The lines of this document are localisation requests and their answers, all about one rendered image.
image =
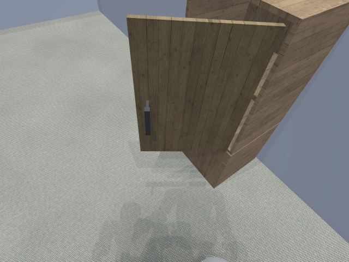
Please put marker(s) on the cupboard door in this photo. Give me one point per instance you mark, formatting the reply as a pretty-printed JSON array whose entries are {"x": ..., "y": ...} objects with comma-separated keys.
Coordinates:
[{"x": 199, "y": 76}]

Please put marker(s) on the handle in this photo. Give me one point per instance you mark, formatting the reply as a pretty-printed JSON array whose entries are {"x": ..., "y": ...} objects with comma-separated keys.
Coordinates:
[{"x": 147, "y": 119}]

